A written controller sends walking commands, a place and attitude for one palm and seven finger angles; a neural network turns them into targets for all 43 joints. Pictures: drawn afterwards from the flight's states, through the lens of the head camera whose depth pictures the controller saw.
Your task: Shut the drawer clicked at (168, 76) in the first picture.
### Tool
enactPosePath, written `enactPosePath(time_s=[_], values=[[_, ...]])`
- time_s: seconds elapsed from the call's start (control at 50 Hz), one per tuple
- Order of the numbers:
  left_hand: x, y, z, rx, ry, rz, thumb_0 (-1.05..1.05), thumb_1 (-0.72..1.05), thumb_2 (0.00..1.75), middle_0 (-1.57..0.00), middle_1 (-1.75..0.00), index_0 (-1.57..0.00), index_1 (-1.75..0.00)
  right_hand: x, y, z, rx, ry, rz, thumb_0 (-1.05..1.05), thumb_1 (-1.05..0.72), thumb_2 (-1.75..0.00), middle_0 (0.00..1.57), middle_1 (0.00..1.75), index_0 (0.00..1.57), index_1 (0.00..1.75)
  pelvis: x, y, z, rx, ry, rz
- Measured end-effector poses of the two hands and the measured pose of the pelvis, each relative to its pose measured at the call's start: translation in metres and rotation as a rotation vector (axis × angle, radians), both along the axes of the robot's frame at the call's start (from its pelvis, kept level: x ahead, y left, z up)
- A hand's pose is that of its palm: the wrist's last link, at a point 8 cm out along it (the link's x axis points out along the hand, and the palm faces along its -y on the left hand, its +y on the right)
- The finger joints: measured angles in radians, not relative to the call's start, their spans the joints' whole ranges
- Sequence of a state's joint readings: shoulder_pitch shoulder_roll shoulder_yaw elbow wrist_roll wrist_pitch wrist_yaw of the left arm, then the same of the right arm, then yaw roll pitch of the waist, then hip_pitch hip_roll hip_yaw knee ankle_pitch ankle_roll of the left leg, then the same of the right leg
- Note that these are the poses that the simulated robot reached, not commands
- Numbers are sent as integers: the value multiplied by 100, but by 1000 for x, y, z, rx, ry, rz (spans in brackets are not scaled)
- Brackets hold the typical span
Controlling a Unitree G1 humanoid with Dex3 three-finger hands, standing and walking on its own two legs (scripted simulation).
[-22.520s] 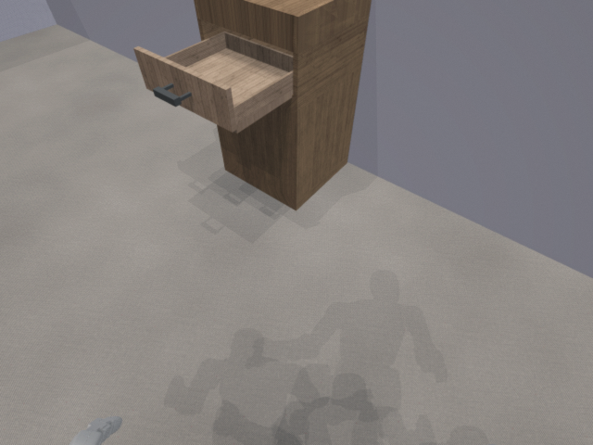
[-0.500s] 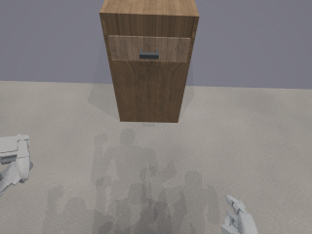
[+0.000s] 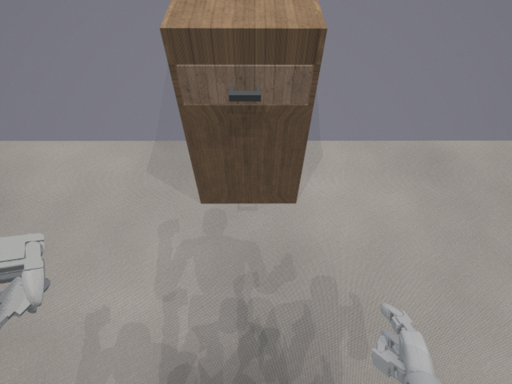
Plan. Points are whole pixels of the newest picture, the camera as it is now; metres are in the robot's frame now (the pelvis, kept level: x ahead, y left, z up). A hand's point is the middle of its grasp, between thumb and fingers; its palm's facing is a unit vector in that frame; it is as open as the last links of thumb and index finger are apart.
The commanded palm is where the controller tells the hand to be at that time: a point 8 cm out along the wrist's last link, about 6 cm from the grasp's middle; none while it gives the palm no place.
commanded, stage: let the arm hang, fingers relaxed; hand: left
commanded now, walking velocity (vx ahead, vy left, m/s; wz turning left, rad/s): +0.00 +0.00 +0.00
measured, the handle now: (245, 92) +0.95 +0.08 -0.11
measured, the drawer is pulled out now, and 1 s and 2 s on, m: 0.00 0.00 0.00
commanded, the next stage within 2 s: look to check the result in 1.20 s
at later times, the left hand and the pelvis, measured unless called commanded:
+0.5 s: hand out of the picture -0.03 +0.21 -0.17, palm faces +0.02 -0.97 -0.23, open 3.6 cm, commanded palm none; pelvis -0.04 +0.01 +0.00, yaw +2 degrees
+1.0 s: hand out of the picture +0.02 +0.22 -0.16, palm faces +0.01 -0.96 -0.27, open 7.3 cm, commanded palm none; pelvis -0.03 +0.01 +0.01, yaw +1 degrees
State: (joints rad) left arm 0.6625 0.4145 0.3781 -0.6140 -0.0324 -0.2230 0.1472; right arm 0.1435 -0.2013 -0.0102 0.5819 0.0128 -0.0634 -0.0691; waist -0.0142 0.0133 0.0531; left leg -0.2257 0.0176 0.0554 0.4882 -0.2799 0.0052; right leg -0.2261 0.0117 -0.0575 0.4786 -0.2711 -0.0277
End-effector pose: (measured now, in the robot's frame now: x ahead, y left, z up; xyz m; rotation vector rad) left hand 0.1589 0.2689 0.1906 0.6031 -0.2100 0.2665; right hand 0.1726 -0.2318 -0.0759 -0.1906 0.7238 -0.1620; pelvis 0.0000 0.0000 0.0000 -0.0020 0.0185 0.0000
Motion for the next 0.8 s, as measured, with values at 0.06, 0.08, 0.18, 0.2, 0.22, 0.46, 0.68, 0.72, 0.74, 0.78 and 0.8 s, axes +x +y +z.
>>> enactPosePath(time_s=[0.06,0.08,0.18,0.2,0.22,0.46,0.68,0.72,0.74,0.78,0.8], values=[[-5,8,-1,6,13,23,1,89,90,-140,-160,-140,-160,-3,2,1,9,-6,-8,1,-90,-90,20,30,20,30,-2,2,1,-1,0,-3],[-7,10,-2,1,21,33,1,89,90,-140,-160,-140,-160,-5,3,1,10,-4,-10,1,-90,-90,20,30,20,30,-3,2,1,-2,0,-4],[-6,33,-92,-100,346,103,0,90,90,-139,-159,-139,-159,-17,0,-25,28,68,84,0,-90,-90,20,30,20,30,-15,11,-5,-2,16,22],[-9,37,-124,-150,468,141,0,90,90,-138,-158,-138,-157,-22,-2,-32,29,96,89,0,-90,-90,20,30,20,30,-18,13,-6,-1,17,24],[-16,37,-156,-200,590,178,0,90,90,-136,-156,-136,-156,-29,-4,-39,29,123,88,0,-90,-90,20,30,20,30,-20,15,-8,1,15,24],[-173,-19,-327,-524,1393,331,2,90,90,-98,-122,-98,-118,-165,-14,-51,-29,547,8,0,-91,-90,20,30,20,30,-42,7,-1,1,-30,26],[-224,6,-317,-496,1529,460,1,91,90,-56,-72,-56,-71,-225,0,-64,28,719,-52,0,-91,-90,20,30,20,30,-44,12,4,-5,-30,23],[-219,9,-316,-489,1521,461,1,91,90,-49,-63,-48,-62,-225,4,-66,40,717,-55,0,-91,-90,20,30,20,30,-43,13,4,-4,-30,21],[-215,10,-315,-486,1514,460,1,91,90,-45,-59,-45,-58,-224,5,-67,45,715,-56,0,-91,-90,20,30,20,30,-43,14,4,-3,-30,20],[-205,11,-314,-482,1495,453,1,91,90,-38,-51,-38,-51,-221,8,-68,53,707,-55,0,-91,-90,20,30,20,30,-42,14,5,-1,-31,18],[-200,10,-314,-481,1485,447,1,91,90,-35,-48,-35,-47,-219,9,-69,56,702,-55,0,-91,-90,20,30,20,30,-41,14,5,0,-31,17]])
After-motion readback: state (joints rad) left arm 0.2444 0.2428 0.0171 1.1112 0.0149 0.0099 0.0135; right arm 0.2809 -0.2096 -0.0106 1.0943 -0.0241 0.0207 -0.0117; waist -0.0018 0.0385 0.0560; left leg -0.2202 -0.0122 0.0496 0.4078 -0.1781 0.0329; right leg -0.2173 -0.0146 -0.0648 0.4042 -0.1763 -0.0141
